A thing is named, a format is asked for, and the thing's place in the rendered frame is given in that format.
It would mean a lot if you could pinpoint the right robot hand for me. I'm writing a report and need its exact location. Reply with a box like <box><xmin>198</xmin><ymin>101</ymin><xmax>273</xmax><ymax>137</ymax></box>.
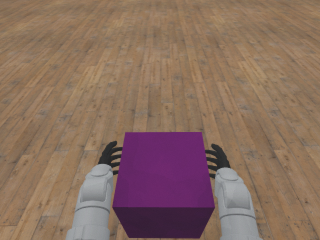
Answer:
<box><xmin>205</xmin><ymin>143</ymin><xmax>231</xmax><ymax>179</ymax></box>

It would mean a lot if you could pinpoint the left robot hand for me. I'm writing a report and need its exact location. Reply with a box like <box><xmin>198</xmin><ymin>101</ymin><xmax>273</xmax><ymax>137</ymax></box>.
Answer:
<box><xmin>98</xmin><ymin>141</ymin><xmax>123</xmax><ymax>175</ymax></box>

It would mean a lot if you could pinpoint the carton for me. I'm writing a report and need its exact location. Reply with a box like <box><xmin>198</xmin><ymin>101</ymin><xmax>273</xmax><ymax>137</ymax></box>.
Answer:
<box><xmin>112</xmin><ymin>132</ymin><xmax>215</xmax><ymax>239</ymax></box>

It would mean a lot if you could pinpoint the right robot forearm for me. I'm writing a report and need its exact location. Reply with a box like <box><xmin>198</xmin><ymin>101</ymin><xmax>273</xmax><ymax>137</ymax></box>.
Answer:
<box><xmin>214</xmin><ymin>167</ymin><xmax>263</xmax><ymax>240</ymax></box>

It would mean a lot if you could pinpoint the left robot forearm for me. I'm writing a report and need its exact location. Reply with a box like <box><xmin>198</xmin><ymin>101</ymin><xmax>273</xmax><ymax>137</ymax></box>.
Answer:
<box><xmin>65</xmin><ymin>164</ymin><xmax>114</xmax><ymax>240</ymax></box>

